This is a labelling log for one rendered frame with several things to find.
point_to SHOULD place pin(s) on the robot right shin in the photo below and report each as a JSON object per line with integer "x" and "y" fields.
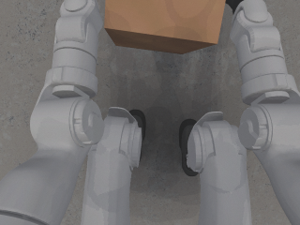
{"x": 216, "y": 116}

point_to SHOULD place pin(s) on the robot right forearm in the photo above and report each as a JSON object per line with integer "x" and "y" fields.
{"x": 260, "y": 57}

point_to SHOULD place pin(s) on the robot left forearm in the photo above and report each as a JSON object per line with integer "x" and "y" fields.
{"x": 75, "y": 52}

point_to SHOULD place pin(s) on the robot right upper arm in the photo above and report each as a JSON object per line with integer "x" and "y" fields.
{"x": 272, "y": 132}

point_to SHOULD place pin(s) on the carton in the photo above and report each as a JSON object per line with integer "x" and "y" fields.
{"x": 169, "y": 26}

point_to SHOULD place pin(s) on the robot left upper arm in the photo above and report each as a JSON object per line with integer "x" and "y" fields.
{"x": 38, "y": 191}

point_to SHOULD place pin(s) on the left robot thigh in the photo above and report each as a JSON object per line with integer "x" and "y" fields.
{"x": 108, "y": 173}

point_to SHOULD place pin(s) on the robot right hand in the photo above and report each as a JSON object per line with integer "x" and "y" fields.
{"x": 233, "y": 4}

